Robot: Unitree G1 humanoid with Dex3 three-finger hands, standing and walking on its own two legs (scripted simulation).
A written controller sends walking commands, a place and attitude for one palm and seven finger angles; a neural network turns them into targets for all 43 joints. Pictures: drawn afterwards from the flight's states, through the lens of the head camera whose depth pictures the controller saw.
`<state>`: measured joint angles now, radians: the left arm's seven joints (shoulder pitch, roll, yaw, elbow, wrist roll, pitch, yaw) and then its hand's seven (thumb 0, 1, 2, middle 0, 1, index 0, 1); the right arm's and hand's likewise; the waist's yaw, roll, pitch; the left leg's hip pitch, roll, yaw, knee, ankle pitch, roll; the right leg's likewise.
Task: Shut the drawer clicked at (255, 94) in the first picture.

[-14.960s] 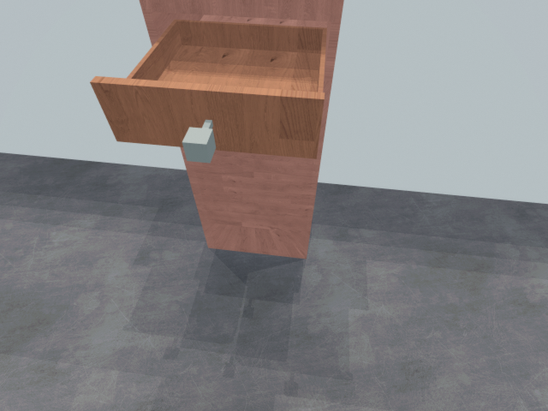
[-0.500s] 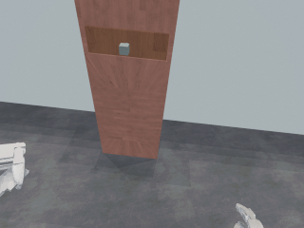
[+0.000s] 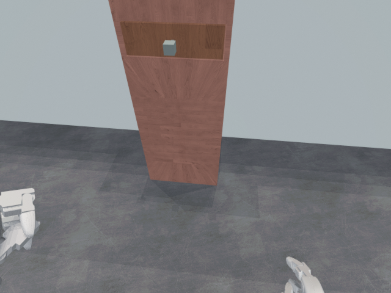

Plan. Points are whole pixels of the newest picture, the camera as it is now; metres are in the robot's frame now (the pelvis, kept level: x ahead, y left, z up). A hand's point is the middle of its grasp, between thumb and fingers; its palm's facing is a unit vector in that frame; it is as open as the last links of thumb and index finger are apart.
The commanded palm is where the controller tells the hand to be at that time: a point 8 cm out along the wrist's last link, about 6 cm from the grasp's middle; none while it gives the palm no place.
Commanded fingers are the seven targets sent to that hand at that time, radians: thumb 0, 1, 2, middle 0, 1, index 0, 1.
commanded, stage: stop stepping back and stand still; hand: left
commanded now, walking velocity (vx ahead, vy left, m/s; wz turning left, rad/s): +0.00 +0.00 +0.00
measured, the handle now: (170, 45) +0.90 +0.16 +0.13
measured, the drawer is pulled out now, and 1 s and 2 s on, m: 0.00 0.00 0.00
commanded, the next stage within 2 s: let the arm hang, fingers relaxed in 0.20 s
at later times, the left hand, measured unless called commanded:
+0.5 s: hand (85, 292) +0.15 +0.25 -0.09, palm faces +0.04 -0.93 -0.37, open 3.0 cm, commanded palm none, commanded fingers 0.00 0.90 0.90 -0.96 -1.12 -0.96 -1.12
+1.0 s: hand out of the picture -0.11 +0.23 -0.16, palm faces +0.10 -0.96 -0.26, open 6.5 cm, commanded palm none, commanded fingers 0.00 0.90 0.90 -0.20 -0.30 -0.20 -0.30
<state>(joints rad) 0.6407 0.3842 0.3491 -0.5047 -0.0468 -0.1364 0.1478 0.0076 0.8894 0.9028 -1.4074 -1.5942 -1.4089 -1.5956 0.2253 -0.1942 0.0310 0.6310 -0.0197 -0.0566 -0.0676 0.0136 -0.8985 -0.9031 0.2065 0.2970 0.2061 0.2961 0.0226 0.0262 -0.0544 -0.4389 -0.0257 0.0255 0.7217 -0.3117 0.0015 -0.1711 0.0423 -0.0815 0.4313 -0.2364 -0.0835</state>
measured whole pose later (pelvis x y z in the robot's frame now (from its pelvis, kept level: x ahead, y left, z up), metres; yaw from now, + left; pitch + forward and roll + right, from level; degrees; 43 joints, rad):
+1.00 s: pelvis -0.03 +0.04 +0.00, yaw +3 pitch -2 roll -1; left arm 0.39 0.19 0.02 1.16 0.01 0.03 0.02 0.00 0.91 0.90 -0.35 -0.47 -0.35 -0.47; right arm 0.30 -0.17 -0.01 1.08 -0.02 0.03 -0.02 0.01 -0.91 -0.90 0.20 0.30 0.20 0.29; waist 0.01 0.05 0.04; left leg -0.28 -0.02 0.02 0.44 -0.13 0.04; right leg -0.16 -0.02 -0.12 0.46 -0.26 -0.02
